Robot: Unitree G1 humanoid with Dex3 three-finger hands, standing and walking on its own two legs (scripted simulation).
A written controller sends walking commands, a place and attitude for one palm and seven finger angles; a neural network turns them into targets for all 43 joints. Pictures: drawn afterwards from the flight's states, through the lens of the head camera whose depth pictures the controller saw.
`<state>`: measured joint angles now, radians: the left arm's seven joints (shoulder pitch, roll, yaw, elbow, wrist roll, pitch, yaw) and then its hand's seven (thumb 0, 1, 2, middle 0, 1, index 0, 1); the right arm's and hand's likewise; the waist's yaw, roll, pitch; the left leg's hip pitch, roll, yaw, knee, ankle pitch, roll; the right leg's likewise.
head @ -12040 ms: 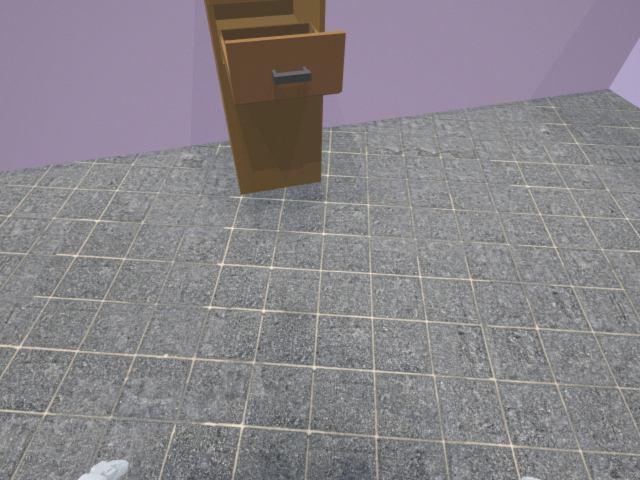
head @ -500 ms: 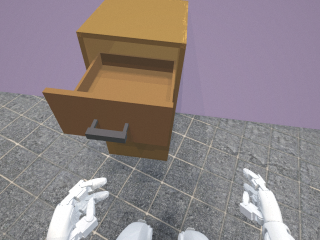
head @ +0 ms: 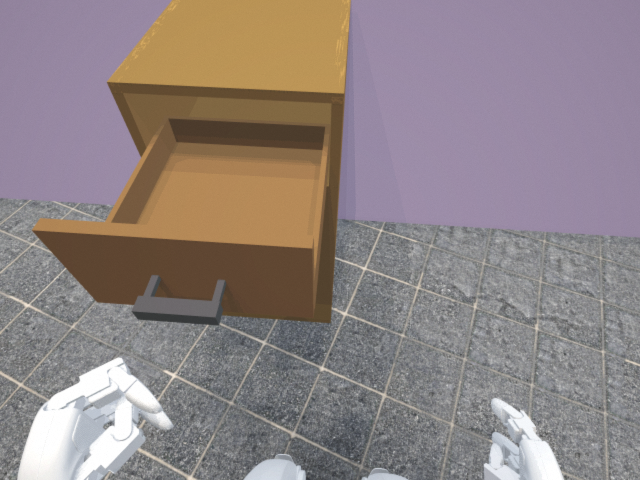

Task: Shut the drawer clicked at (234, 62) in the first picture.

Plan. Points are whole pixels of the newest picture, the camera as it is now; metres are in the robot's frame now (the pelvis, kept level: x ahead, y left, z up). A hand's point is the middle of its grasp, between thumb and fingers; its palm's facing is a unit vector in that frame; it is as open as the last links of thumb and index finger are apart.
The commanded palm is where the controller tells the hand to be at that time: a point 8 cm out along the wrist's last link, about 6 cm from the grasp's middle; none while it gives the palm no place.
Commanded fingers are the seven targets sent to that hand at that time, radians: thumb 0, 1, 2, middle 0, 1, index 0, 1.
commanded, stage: raise the hand and make a fist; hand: left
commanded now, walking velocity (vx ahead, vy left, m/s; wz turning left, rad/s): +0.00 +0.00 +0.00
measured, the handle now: (183, 297) +0.34 +0.21 +0.01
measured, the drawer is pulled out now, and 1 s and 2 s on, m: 0.30 0.30 0.30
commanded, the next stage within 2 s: bring the fist close to the handle in 0.90 s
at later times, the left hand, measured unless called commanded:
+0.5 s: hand (144, 437) +0.15 +0.17 +0.10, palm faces -0.02 -1.00 -0.05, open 3.2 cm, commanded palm +0.12 +0.23 +0.11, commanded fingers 0.00 0.90 0.90 -1.40 -1.60 -1.40 -1.60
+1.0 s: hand (143, 417) +0.17 +0.17 +0.10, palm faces +0.02 -1.00 -0.05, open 3.3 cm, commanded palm +0.13 +0.23 +0.11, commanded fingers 0.00 0.90 0.90 -1.40 -1.60 -1.40 -1.60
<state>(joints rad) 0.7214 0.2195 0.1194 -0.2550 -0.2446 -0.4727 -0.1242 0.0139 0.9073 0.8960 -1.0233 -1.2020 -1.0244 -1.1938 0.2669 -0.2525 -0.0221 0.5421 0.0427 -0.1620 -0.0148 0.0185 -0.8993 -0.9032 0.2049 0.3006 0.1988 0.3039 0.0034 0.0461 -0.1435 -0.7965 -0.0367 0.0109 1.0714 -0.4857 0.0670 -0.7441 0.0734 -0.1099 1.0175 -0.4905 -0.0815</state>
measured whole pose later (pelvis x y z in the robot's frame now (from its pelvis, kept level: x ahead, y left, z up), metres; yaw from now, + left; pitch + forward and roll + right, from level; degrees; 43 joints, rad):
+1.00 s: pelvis +0.01 +0.01 +0.02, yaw +0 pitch +9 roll -2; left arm 0.70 0.21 0.06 -0.34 -0.24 -0.28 -0.16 0.01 0.90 0.90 -1.40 -1.60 -1.40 -1.60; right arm 0.26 -0.24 0.02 0.48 0.05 -0.20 -0.02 0.02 -0.90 -0.90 0.20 0.30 0.20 0.30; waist 0.00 0.06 -0.15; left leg -0.66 -0.05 0.01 0.96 -0.45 0.09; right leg -0.61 0.06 -0.10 0.91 -0.46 -0.06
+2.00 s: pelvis +0.00 +0.00 -0.03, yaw -1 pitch +19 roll -3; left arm 0.36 0.22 0.09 0.00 -0.23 -0.43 -0.17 0.01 0.90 0.90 -1.40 -1.60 -1.40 -1.60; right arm 0.21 -0.24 0.02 0.50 0.02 -0.12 -0.02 0.02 -0.90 -0.90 0.21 0.30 0.20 0.30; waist -0.02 0.04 -0.18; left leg -1.01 -0.03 0.01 1.23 -0.55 0.07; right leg -0.96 0.07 -0.12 1.17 -0.55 -0.08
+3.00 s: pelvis +0.00 +0.01 -0.03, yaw +0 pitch +20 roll -3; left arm 0.14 0.24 0.06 0.16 -0.19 -0.41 -0.12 0.02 0.82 0.92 -1.40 -1.60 -1.40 -1.60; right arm 0.21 -0.26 0.03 0.54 0.02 -0.06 -0.02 0.01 -0.90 -0.90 0.21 0.30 0.20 0.30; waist -0.02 0.04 -0.17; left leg -1.04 -0.04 0.01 1.23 -0.53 0.08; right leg -0.98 0.06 -0.13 1.17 -0.54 -0.08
